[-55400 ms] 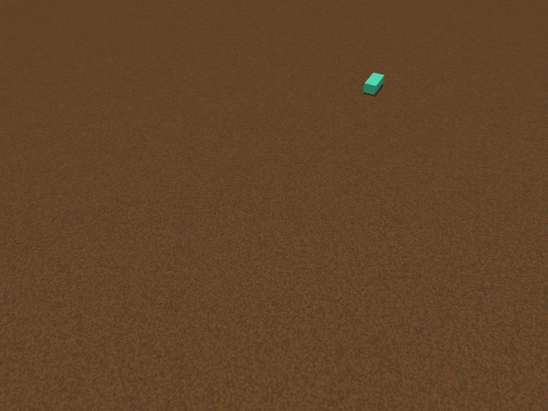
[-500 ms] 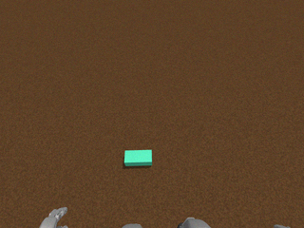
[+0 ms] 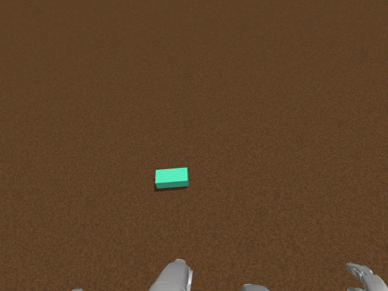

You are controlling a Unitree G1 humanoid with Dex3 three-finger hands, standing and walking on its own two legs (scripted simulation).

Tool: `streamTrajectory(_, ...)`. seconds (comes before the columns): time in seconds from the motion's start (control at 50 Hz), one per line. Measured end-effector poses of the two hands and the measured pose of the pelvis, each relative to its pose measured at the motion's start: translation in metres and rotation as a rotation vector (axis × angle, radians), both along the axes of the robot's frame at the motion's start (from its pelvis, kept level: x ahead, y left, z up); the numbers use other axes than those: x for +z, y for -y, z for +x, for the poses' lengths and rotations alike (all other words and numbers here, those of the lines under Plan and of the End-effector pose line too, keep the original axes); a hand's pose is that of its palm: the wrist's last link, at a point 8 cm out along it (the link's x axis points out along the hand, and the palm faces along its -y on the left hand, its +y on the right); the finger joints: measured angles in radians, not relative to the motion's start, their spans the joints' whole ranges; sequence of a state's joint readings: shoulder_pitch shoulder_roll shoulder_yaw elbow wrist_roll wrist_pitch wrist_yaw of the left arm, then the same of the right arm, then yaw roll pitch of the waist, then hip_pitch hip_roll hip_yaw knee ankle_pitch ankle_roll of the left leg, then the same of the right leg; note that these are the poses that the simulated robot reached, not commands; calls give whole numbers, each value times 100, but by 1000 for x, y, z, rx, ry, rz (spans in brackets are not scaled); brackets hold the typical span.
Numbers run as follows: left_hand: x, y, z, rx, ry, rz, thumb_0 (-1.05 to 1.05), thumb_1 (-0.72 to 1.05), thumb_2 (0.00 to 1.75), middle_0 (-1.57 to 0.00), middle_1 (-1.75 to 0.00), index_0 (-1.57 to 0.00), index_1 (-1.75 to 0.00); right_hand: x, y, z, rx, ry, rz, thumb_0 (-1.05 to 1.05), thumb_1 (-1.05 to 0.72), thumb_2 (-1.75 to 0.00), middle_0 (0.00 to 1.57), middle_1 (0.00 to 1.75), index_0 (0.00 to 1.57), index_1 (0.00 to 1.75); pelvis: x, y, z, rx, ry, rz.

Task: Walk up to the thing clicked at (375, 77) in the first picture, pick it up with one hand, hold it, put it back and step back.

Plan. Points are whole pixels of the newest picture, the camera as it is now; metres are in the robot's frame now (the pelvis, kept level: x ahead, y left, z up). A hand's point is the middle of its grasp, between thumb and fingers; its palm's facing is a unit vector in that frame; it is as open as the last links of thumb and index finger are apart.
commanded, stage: step back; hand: left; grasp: from above
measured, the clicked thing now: (172, 178) +0.73 +0.22 -0.72
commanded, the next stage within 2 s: stand in 1.72 s
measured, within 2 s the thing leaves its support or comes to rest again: neither
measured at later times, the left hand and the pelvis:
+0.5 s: hand out of the picture -0.09 +0.25 -0.14, palm faces +0.05 -0.92 -0.39, open 7.4 cm; pelvis -0.17 -0.03 +0.00, yaw +3 degrees
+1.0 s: hand out of the picture -0.23 +0.25 -0.13, palm faces +0.10 -0.91 -0.41, open 7.4 cm; pelvis -0.26 -0.04 +0.01, yaw +6 degrees
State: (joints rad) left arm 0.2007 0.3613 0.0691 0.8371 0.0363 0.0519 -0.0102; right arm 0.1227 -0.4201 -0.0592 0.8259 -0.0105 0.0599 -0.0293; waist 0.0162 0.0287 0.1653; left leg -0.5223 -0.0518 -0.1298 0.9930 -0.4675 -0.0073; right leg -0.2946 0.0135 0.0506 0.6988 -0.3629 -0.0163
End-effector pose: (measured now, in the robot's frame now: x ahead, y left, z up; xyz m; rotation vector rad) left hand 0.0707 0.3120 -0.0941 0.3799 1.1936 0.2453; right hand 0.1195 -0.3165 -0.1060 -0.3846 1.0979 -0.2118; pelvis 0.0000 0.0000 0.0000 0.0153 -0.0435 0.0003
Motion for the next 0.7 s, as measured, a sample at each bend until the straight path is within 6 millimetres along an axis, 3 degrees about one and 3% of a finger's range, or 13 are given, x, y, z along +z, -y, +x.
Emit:
streamTrajectory(0.14, 13, 6, -37, 21, 50, 28, 0, 90, 89, -20, -30, -21, -30, -5, 4, -67, 30, -100, 8, 1, -90, -90, 20, 30, 20, 30, 6, 7, -42, 47, -16, 18)
streamTrajectory(0.3, -6, -2, -79, 45, 117, 2, 0, 90, 89, -20, -30, -21, -30, -8, -8, -134, 78, -158, 1, 1, -90, -90, 20, 30, 20, 30, -4, 6, -106, 98, 4, 23)
streamTrajectory(0.38, -5, 5, -111, 63, 87, -21, 0, 90, 89, -20, -30, -21, -30, 5, -6, -156, 80, -133, -5, 1, -90, -90, 21, 30, 20, 30, 5, 12, -131, 94, 2, -12)
streamTrajectory(0.46, -6, 14, -150, 64, 57, -24, 0, 90, 89, -20, -30, -21, -30, 13, 5, -165, 85, -77, -16, 1, -90, -90, 21, 30, 21, 30, 7, 22, -157, 67, -8, -22)
streamTrajectory(0.58, -12, 35, -216, 46, -11, 5, 0, 90, 89, -20, -30, -21, -30, 2, 33, -180, 77, 21, -2, 1, -90, -90, 21, 30, 20, 30, -5, 42, -202, 27, 3, -45)
streamTrajectory(0.7, 4, 50, -274, 79, -42, 12, 0, 90, 89, -20, -30, -21, -30, 0, 43, -225, 44, -24, 29, 1, -90, -90, 20, 30, 20, 30, 6, 51, -229, 34, 0, 6)
